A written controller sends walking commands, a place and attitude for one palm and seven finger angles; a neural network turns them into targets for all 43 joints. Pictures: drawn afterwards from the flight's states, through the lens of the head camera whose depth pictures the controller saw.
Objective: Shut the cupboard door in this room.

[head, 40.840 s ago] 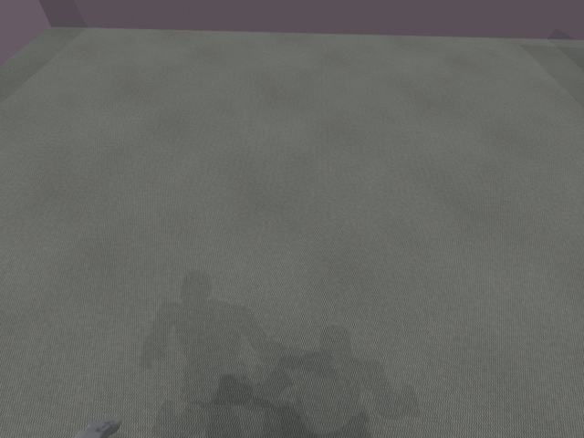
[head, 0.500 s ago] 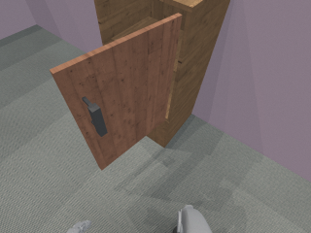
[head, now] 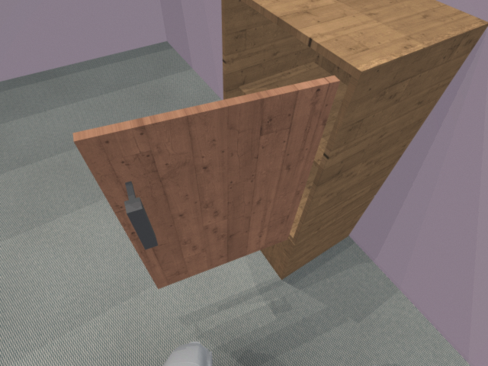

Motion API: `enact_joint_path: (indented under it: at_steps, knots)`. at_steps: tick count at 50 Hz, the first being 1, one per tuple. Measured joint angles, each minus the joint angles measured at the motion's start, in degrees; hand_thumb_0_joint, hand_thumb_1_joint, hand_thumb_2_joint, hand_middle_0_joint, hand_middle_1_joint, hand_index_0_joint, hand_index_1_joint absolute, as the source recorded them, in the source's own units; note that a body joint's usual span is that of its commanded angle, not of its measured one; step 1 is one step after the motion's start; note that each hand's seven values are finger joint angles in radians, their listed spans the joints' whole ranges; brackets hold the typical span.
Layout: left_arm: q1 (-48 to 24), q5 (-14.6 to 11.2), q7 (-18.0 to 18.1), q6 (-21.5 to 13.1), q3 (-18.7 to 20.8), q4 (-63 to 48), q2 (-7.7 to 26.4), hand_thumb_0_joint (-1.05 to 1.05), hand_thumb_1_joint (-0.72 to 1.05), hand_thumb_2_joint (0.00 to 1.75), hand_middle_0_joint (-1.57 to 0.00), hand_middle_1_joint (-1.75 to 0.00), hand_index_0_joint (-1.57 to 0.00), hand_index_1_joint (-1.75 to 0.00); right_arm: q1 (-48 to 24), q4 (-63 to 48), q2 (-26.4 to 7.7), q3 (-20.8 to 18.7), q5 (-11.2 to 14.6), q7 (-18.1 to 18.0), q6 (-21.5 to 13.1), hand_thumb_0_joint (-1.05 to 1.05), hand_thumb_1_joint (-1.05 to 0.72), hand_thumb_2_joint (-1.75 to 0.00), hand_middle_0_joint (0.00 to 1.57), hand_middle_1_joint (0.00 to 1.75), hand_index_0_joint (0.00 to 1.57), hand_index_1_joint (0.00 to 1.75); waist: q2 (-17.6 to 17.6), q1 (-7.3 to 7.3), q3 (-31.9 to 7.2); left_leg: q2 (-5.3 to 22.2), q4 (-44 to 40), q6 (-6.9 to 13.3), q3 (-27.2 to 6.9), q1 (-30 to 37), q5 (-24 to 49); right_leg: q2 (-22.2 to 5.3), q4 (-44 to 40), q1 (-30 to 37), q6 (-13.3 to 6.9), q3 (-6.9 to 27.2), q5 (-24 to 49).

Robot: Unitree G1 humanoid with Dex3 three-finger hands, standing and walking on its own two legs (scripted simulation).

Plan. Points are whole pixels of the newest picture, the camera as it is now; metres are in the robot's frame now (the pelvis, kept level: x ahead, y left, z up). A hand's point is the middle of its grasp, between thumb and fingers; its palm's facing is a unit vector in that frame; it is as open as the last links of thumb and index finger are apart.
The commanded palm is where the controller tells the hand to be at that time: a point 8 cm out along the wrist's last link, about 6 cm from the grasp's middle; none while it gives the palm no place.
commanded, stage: shuffle to correct the standing spot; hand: left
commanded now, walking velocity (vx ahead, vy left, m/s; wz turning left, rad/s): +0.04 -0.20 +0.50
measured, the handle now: (140, 215) +0.35 +0.22 +0.02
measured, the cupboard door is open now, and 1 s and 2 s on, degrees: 80 80 80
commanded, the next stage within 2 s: come to a stop and stand still in 0.76 s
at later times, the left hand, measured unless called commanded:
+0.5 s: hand out of the picture +0.07 +0.12 -0.17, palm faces +0.21 -0.95 -0.25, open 7.3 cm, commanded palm none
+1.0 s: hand out of the picture -0.02 -0.04 -0.19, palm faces +0.46 -0.87 -0.17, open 7.3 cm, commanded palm none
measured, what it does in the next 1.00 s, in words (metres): steps to the right, turning left: left foot, then right foot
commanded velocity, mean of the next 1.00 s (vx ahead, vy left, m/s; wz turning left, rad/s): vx -0.01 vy -0.12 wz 0.34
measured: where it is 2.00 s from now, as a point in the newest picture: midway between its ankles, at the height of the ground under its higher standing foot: outside the picture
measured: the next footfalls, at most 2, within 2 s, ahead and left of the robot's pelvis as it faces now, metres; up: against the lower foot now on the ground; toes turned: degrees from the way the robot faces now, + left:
left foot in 0.14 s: +0.08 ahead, +0.09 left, +0.00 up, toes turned +13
right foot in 0.54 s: +0.11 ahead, -0.26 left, +0.00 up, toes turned +8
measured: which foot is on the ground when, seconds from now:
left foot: up 0.00-0.12, down 0.14-0.54, up 0.56-0.92, down 0.94-1.00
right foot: down 0.00-0.14, up 0.16-0.52, down 0.54-0.94, up 0.96-1.00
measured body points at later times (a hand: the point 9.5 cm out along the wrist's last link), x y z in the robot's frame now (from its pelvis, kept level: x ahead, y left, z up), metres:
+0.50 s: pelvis +0.04 -0.11 +0.00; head +0.08 -0.09 +0.44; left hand +0.06 +0.17 -0.15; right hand +0.15 -0.36 -0.14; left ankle +0.04 +0.08 -0.74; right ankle +0.08 -0.27 -0.72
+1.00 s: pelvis +0.04 -0.21 -0.01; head +0.05 -0.17 +0.44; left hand -0.05 +0.00 -0.18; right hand +0.21 -0.37 -0.15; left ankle -0.02 -0.15 -0.74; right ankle +0.07 -0.28 -0.73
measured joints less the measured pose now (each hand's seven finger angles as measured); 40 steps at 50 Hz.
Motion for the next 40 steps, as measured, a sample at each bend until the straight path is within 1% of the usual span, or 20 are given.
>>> enact_joint_path:
  at_steps: [4, 6, 7, 8, 10, 11, 13, 15, 17, 21, 24, 26, 27, 28, 29, 31, 33, 34, 37, 40]
  knots:
    - [2.8, 0.1, -0.5, 1.1, -0.2, 1.4, 0.1, 0.0, 0.92, 0.9, -0.19, -0.3, -0.2, -0.3, -2.8, -0.7, 1.8, 1.1, 0.1, -0.2, -0.3, 0.0, -0.91, -0.9, 0.2, 0.3, 0.19, 0.3, -1.1, 1.8, 0.8, -0.3, -11.0, 0.7, 2.1, 4.8, -1.8, 0.2, 2.1, 0.7, -0.3, -2.2, -2.7]
    - [4.4, -0.2, -0.9, 1.8, -0.3, 2.0, 0.1, 0.0, 0.92, 0.9, -0.19, -0.3, -0.2, -0.3, -3.3, -1.2, 2.7, 1.7, 0.1, -0.3, -0.9, 0.0, -0.91, -0.9, 0.2, 0.3, 0.2, 0.3, -1.6, 2.18, 0.7, -1.0, -18.9, 1.4, 3.4, 9.3, 2.0, -0.6, 6.0, 0.0, 0.1, -3.0, -5.3]
    - [5.0, -0.5, -1.2, 2.2, -0.3, 2.3, -0.1, 0.0, 0.91, 0.9, -0.19, -0.3, -0.2, -0.3, -3.4, -1.5, 3.0, 1.9, 0.0, -0.5, -1.4, 0.0, -0.91, -0.89, 0.2, 0.3, 0.2, 0.3, -1.7, 2.01, 0.7, -1.3, -21.2, 2.8, 3.5, 10.6, 5.4, -1.6, 10.5, -1.5, 1.2, -2.7, -7.0]
    - [5.0, -0.7, -1.5, 3.0, -0.4, 2.7, -0.1, 0.0, 0.91, 0.9, -0.19, -0.3, -0.2, -0.3, -3.5, -1.7, 3.4, 2.1, 0.0, -0.8, -1.8, 0.0, -0.91, -0.89, 0.2, 0.3, 0.2, 0.3, -2.0, 1.84, 1.1, -1.7, -20.2, 3.5, 3.4, 10.7, 5.5, -2.4, 17.7, -4.0, 3.7, -0.2, -9.7]
    - [4.4, -0.5, -1.7, 4.7, -0.4, 2.5, -0.2, 0.0, 0.91, 0.9, -0.19, -0.3, -0.2, -0.3, -2.8, -1.5, 3.8, 2.8, 0.2, -1.3, -2.2, 0.0, -0.91, -0.89, 0.2, 0.3, 0.2, 0.3, -1.8, 1.67, 1.8, -1.6, -19.5, 3.3, 2.6, 11.8, 3.9, -2.3, 31.5, -9.4, 7.0, 6.6, -13.1]
    - [3.8, -0.3, -1.8, 5.3, -0.1, 2.1, -0.1, 0.01, 0.91, 0.9, -0.19, -0.3, -0.2, -0.3, -1.9, -1.2, 3.9, 2.9, 0.2, -1.5, -2.3, 0.0, -0.91, -0.89, 0.2, 0.3, 0.2, 0.3, -1.5, 1.54, 1.7, -1.4, -20.3, 2.8, 1.9, 12.6, 3.8, -2.4, 36.1, -11.7, 8.3, 9.2, -12.9]
    - [2.0, -0.1, -2.1, 5.9, 0.6, 0.9, 0.3, 0.01, 0.91, 0.9, -0.2, -0.3, -0.2, -0.3, -0.1, -0.2, 3.9, 2.9, 0.4, -1.9, -2.1, 0.0, -0.91, -0.89, 0.2, 0.3, 0.2, 0.3, -0.8, 1.57, 1.6, -1.0, -23.1, 1.6, 0.4, 14.0, 5.1, -3.4, 40.6, -15.2, 10.2, 13.4, -9.7]
    - [0.2, -0.2, -2.4, 5.8, 1.2, -0.8, 0.7, 0.01, 0.91, 0.9, -0.19, -0.3, -0.2, -0.3, 1.1, 0.5, 3.0, 1.9, 0.5, -2.4, -2.0, -0.01, -0.93, -0.89, 0.21, 0.3, 0.21, 0.3, -0.5, 1.55, 1.3, -0.5, -25.9, 0.7, -1.1, 14.8, 7.0, -5.1, 40.8, -17.5, 11.5, 16.7, -5.7]
    - [-1.5, -0.4, -2.5, 5.7, 1.8, -2.4, 1.2, 0.01, 0.91, 0.9, -0.19, -0.3, -0.2, -0.3, 2.0, 1.2, 1.7, 1.5, 0.2, -2.0, -1.2, -0.01, -0.94, -0.89, 0.21, 0.3, 0.21, 0.3, -0.2, 1.44, 1.0, 0.1, -27.8, -0.1, -2.5, 14.9, 8.4, -6.5, 37.9, -18.0, 12.5, 18.8, -3.0]
    - [-4.1, -0.6, -2.5, 5.9, 2.6, -4.2, 2.3, 0.0, 0.91, 0.9, -0.19, -0.3, -0.2, -0.3, 3.0, 1.1, -0.3, 0.2, -0.3, -1.1, 0.0, -0.01, -0.93, -0.89, 0.21, 0.3, 0.21, 0.3, 0.5, -0.13, 0.5, 1.4, -29.4, -2.1, -5.3, 13.2, 10.0, -7.4, 27.9, -15.4, 13.6, 19.6, -3.0]
    - [-5.8, -0.8, -2.6, 5.5, 2.9, -4.9, 3.2, 0.0, 0.91, 0.9, -0.19, -0.3, -0.2, -0.3, 3.5, 0.3, -1.5, -0.7, -0.6, -0.8, 0.5, 0.0, -0.92, -0.89, 0.21, 0.3, 0.21, 0.3, 1.4, -1.95, 0.7, 2.4, -28.2, -4.0, -7.7, 10.8, 10.2, -5.8, 18.8, -11.0, 13.5, 18.2, -5.4]
    - [-6.5, -0.9, -2.7, 4.8, 2.9, -5.7, 3.8, 0.0, 0.91, 0.9, -0.19, -0.3, -0.2, -0.3, 4.1, -0.1, -2.4, -1.3, -0.6, -0.9, 0.7, 0.0, -0.92, -0.89, 0.21, 0.3, 0.2, 0.3, 1.9, -2.73, 0.7, 2.5, -25.9, -5.6, -9.3, 8.5, 9.5, -4.2, 10.4, -6.7, 13.0, 16.8, -3.8]
    - [-7.0, -0.8, -2.7, 4.2, 3.0, -5.7, 3.6, 0.0, 0.91, 0.9, -0.19, -0.3, -0.2, -0.3, 4.2, -0.1, -3.1, -1.7, -0.4, -1.0, 0.9, 0.0, -0.92, -0.89, 0.21, 0.3, 0.2, 0.3, 2.8, -2.79, 0.9, 2.8, -23.6, -5.4, -10.3, 7.0, 8.4, -3.4, 7.8, -5.5, 10.7, 15.8, -2.2]
    - [-7.6, -0.5, -2.6, 3.9, 2.7, -5.7, 2.9, 0.0, 0.91, 0.9, -0.19, -0.3, -0.2, -0.3, 4.1, 0.2, -4.0, -2.2, -0.2, -1.2, 1.1, 0.0, -0.91, -0.89, 0.21, 0.3, 0.2, 0.3, 4.1, -3.04, 1.7, 2.5, -19.1, -4.8, -11.4, 5.3, 2.3, -3.0, 8.9, -5.6, 8.9, 14.8, -2.5]
    - [-7.9, -0.3, -2.4, 3.8, 2.3, -5.9, 2.3, 0.0, 0.91, 0.9, -0.19, -0.3, -0.2, -0.3, 4.2, 0.4, -4.4, -2.5, 0.0, -1.7, 1.5, 0.0, -0.91, -0.89, 0.2, 0.3, 0.2, 0.3, 4.5, -3.2, 2.1, 1.2, -12.7, -4.0, -11.6, 3.2, -4.1, -3.4, 10.2, -5.8, 7.9, 14.0, -3.3]
    - [-7.6, -0.1, -2.1, 3.7, 1.5, -6.4, 1.3, 0.0, 0.91, 0.9, -0.19, -0.3, -0.2, -0.3, 4.6, 1.2, -4.6, -2.6, 0.1, -2.3, 2.2, 0.01, -0.91, -0.89, 0.2, 0.3, 0.2, 0.3, 4.1, -2.74, 1.8, -1.7, 0.7, -2.8, -10.0, -0.3, -9.9, -4.4, 10.2, -5.1, 6.9, 13.0, -4.1]
    - [-6.9, -0.1, -1.7, 3.9, 1.0, -6.6, 0.6, 0.0, 0.91, 0.9, -0.19, -0.3, -0.2, -0.3, 4.6, 1.9, -4.1, -2.3, 0.3, -2.2, 2.4, 0.01, -0.91, -0.89, 0.2, 0.3, 0.2, 0.3, 3.3, -2.37, 1.3, -3.1, 10.6, -2.5, -7.5, -2.0, -9.1, -4.7, 8.5, -3.8, 6.2, 12.1, -3.6]
    - [-6.5, -0.1, -1.5, 4.0, 0.8, -6.5, 0.3, 0.0, 0.91, 0.9, -0.19, -0.3, -0.2, -0.3, 4.6, 2.0, -3.6, -2.1, 0.4, -2.0, 2.3, 0.01, -0.91, -0.89, 0.2, 0.3, 0.2, 0.3, 2.9, -2.42, 1.1, -3.6, 13.1, -2.5, -6.4, -2.2, -8.2, -4.7, 7.8, -3.3, 5.8, 11.5, -3.3]
    - [-5.9, -0.1, -0.8, 3.8, 0.1, -6.3, -0.5, 0.0, 0.91, 0.9, -0.2, -0.3, -0.2, -0.3, 4.1, 1.9, -1.7, -1.2, 0.5, -1.5, 2.2, 0.01, -0.91, -0.89, 0.2, 0.3, 0.2, 0.3, 1.9, -2.46, 0.9, -4.3, 12.1, -2.7, -3.5, -0.3, -7.0, -4.3, 6.3, -2.3, 4.6, 9.4, -2.7]
    - [-5.5, -0.3, -0.3, 3.4, -0.1, -6.0, -1.2, 0.0, 0.91, 0.9, -0.2, -0.3, -0.2, -0.3, 2.8, 1.9, 0.3, -0.3, 0.6, -1.3, 2.1, 0.01, -0.91, -0.89, 0.2, 0.3, 0.2, 0.3, 1.2, -1.67, 1.2, -4.3, 4.1, -2.7, -1.8, 3.8, -7.5, -3.3, 6.0, -2.3, 3.5, 7.5, -2.6]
